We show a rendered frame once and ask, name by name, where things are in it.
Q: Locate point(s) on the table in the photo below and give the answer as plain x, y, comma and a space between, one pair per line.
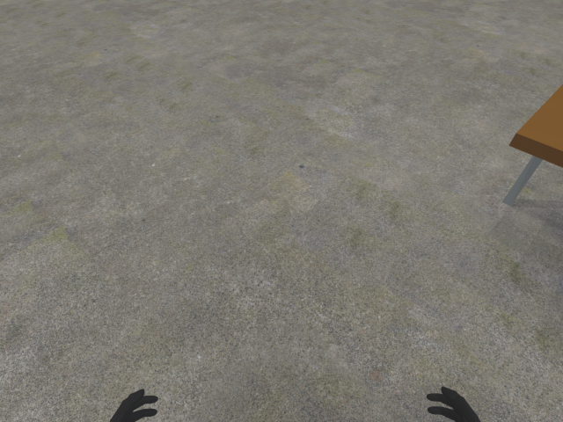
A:
542, 137

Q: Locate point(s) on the robot right hand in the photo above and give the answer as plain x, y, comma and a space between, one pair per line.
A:
462, 411

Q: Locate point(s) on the robot left hand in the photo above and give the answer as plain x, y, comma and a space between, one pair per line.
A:
133, 401

